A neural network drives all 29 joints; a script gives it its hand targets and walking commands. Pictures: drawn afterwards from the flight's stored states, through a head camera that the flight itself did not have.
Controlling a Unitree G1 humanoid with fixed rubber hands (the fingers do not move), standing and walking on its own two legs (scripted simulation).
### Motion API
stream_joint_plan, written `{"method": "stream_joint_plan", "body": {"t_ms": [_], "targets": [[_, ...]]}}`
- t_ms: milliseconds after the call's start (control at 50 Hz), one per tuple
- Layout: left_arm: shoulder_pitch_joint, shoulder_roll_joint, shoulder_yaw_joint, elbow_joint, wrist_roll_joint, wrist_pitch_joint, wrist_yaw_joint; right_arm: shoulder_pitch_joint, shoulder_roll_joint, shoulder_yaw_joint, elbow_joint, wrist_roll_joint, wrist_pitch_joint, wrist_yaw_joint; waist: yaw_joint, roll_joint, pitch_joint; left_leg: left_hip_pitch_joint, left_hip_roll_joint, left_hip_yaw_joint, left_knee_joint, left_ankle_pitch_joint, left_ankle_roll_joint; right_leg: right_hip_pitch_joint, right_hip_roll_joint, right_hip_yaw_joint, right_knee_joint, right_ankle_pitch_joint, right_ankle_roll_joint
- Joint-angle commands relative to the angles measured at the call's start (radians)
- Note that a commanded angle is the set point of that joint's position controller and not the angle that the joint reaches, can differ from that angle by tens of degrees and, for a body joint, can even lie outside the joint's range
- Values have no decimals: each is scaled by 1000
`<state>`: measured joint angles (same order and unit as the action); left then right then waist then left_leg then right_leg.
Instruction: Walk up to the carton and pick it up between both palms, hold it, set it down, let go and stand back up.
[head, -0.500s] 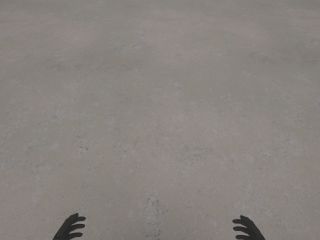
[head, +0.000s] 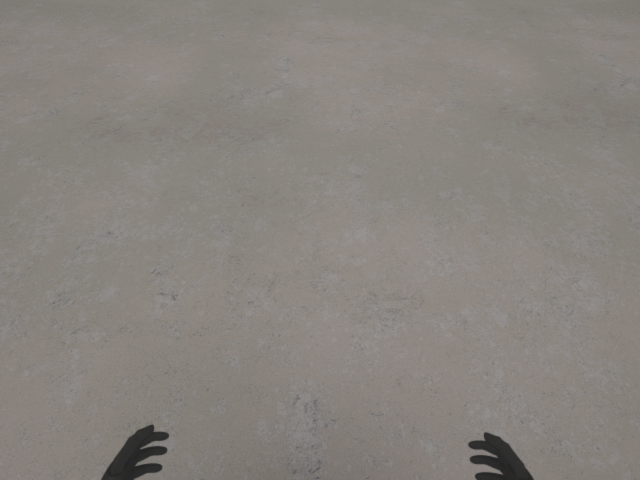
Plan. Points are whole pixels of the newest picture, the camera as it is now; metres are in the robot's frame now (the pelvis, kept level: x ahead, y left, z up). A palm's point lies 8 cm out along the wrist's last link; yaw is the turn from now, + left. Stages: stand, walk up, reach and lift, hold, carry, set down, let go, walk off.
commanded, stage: stand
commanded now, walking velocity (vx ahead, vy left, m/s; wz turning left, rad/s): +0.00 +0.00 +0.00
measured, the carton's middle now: out of the picture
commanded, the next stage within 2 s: walk up in 0.60 s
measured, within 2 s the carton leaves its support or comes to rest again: neither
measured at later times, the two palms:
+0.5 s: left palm out of the picture +0.14 +0.25 -0.08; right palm out of the picture +0.13 -0.24 -0.09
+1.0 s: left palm (123, 476) +0.16 +0.25 -0.08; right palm out of the picture +0.09 -0.29 -0.09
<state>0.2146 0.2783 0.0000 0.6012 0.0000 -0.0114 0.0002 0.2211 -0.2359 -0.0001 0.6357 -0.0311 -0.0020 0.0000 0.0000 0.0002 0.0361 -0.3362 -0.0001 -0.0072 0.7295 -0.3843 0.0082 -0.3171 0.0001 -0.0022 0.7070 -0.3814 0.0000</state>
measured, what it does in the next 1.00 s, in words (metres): stands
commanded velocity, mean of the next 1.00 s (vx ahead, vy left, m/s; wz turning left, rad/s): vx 0.00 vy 0.00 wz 0.00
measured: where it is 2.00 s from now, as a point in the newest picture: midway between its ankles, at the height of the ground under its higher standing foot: outside the picture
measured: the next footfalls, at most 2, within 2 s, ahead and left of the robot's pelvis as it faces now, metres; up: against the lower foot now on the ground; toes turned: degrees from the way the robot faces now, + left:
right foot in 1.14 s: +0.04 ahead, -0.18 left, +0.00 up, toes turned -15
left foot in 1.52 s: +0.14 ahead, -0.04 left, +0.00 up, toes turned -15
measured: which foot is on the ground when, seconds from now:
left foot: down 0.00-1.00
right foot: down 0.00-0.86, up 0.88-1.00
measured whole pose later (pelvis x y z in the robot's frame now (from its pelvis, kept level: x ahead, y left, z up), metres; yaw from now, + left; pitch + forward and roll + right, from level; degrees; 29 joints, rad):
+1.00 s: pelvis -0.01 -0.01 +0.00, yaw -8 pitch -1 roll +1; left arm 0.22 0.37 0.01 0.60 0.00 0.08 -0.09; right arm 0.21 -0.31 0.00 0.65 -0.03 -0.03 -0.02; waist 0.00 0.00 0.04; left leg -0.31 0.07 0.12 0.73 -0.40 0.02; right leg -0.48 0.00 0.01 0.94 -0.38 0.00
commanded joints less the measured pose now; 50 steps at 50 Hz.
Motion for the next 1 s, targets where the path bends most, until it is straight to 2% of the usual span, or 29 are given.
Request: {"method": "stream_joint_plan", "body": {"t_ms": [0, 20, 40, 80, 100, 120, 260, 300, 360, 400, 440, 480, 520, 540, 600, 620, 660, 700, 760, 780, 800, 820, 840, 860, 880, 900, 920, 960, 980], "targets": [[-27, 238, 88, -27, 32, -52, 19, -93, -262, -96, -45, 9, -51, -15, 1, 42, -91, 37, 79, -100, -115, 246, 56, 34, -92, 89, -118, 217, -88], [-50, 221, 89, -25, 24, -49, 11, -77, -267, -90, -22, 6, -53, -14, -5, 17, -91, 54, 81, -114, -125, 245, 63, 22, -93, 88, -116, 215, -88], [-34, 244, 88, -29, 21, -47, 15, -111, -250, -88, -47, 5, -55, -13, 15, 45, -50, 17, 80, -110, -134, 264, 74, 26, -90, 79, -123, 212, -80], [-47, 245, 97, -23, 25, -59, 14, -89, -252, -87, -41, 6, -57, -15, 11, -5, -100, 37, 88, -100, -132, 266, 73, 54, -102, 83, -106, 255, -89], [-24, 243, 93, -18, 27, -53, 10, -85, -278, -93, -35, 9, -62, -13, 8, 17, -96, 50, 73, -105, -131, 284, 64, 44, -91, 93, -113, 276, -91], [-37, 237, 88, -11, 21, -50, 7, -88, -279, -95, -31, 15, -56, -15, -1, -7, -87, 53, 75, -109, -124, 319, 60, 29, -100, 93, -105, 270, -88], [-45, 216, 86, -29, 24, -48, 18, -98, -272, -90, -34, 13, -55, -18, 19, 48, -93, 27, 79, -105, -134, 318, 58, 71, -95, 76, -111, 316, -85], [-66, 241, 91, -27, 24, -50, 20, -107, -249, -86, -32, 17, -58, -13, -1, 17, -107, 49, 77, -107, -124, 318, 61, 60, -107, 107, -108, 310, -92], [-71, 248, 101, -40, 22, -45, 17, -93, -276, -94, -31, 12, -57, -15, 16, -7, -114, 37, 89, -123, -128, 333, 68, 75, -98, 78, -112, 303, -81], [-38, 239, 97, -23, 18, -50, 17, -101, -274, -89, -27, 10, -59, -18, 17, 64, -105, 69, 79, -106, -145, 342, 58, 44, -93, 82, -103, 290, -80], [-48, 248, 102, -12, 15, -47, 16, -98, -278, -93, -11, 2, -62, -20, 18, 72, -99, 44, 70, -107, -137, 312, 61, 55, -79, 82, -91, 272, -78], [-8, 240, 87, -5, 17, -44, 12, -93, -274, -86, -21, 14, -67, -13, 20, 10, -125, 55, 94, -127, -142, 306, 73, 79, -93, 85, -105, 282, -85], [-61, 250, 93, -15, 26, -46, 20, -77, -259, -85, -30, 13, -69, -17, -12, 25, -124, 77, 90, -110, -145, 331, 64, 57, -99, 110, -104, 297, -95], [-71, 228, 88, -31, 18, -48, 17, -111, -281, -83, -25, 10, -67, -21, 13, 41, -86, 57, 82, -117, -152, 325, 57, 31, -87, 90, -114, 291, -84], [-31, 231, 86, 0, 15, -50, 18, -72, -285, -85, -13, 8, -70, -17, 16, 25, -120, 71, 94, -127, -137, 384, 75, 55, -90, 85, -87, 325, -87], [-61, 231, 86, -24, 19, -53, 17, -96, -273, -92, -26, 21, -71, -10, 2, 43, -108, 78, 92, -113, -126, 382, 60, 41, -88, 85, -94, 325, -84], [-20, 263, 92, -6, 6, -48, 13, -79, -284, -84, -19, 18, -71, -11, 15, 51, -116, 34, 78, -129, -130, 386, 69, 93, -80, 76, -81, 361, -75], [-37, 245, 98, -8, 15, -44, 17, -86, -262, -86, -28, 15, -73, -13, 9, 10, -137, 68, 86, -112, -117, 417, 68, 92, -97, 79, -85, 394, -80], [-38, 259, 96, -5, 17, -47, 20, -87, -283, -91, -28, 7, -70, -20, 14, 25, -131, 83, 78, -107, -124, 407, 59, 60, -89, 67, -81, 355, -87], [-61, 304, 116, -140, 47, 3, -40, 18, -412, -167, 10, 15, -67, -35, -42, 50, -104, 290, 132, -43, -73, 408, 113, -249, -35, 177, 3, 501, -101], [-77, 259, 104, -184, 51, 16, -63, 89, -433, -175, 9, 10, -61, -44, -57, 135, -109, 403, 245, -151, -193, 431, 185, -380, 11, 80, 117, 387, -55], [-92, 252, 93, -187, 67, 24, -71, 76, -474, -183, 4, 7, -64, -50, -65, 227, -87, 430, 444, -263, -263, 581, 264, -504, -17, 37, 234, -80, -22], [-104, 304, 121, -186, 76, 32, -72, 73, -475, -199, -22, 8, -66, -51, -80, 146, -119, 379, 515, -336, -282, 453, 316, -468, -68, 75, 344, -107, -8], [-94, 313, 133, -151, 74, 40, -78, 42, -458, -203, -23, 2, -71, -59, -66, 78, -82, 319, 528, -304, -291, 443, 332, -429, -101, 77, 378, -98, -8], [-77, 334, 148, -147, 73, 41, -89, 53, -462, -208, -23, -1, -70, -60, -57, 66, -70, 298, 520, -288, -276, 492, 344, -422, -97, 84, 416, -86, -1], [-119, 324, 143, -160, 77, 40, -104, 83, -464, -207, 1, 0, -72, -64, -75, 63, -41, 228, 558, -287, -295, 455, 347, -422, -115, 92, 390, -92, -1], [-84, 338, 163, -168, 89, 45, -111, 55, -462, -208, -13, 4, -77, -64, -58, 71, -48, 210, 541, -258, -309, 371, 335, -411, -121, 100, 434, -63, -12], [-61, 332, 166, -160, 79, 40, -131, 9, -473, -202, -10, 8, -80, -63, -27, 114, -37, 182, 527, -180, -303, 368, 295, -391, -135, 106, 330, -55, -23], [-72, 330, 165, -155, 77, 45, -137, -22, -485, -204, -15, 7, -79, -61, -24, 101, -49, 159, 525, -152, -300, 280, 287, -348, -131, 116, 273, -66, -21]]}}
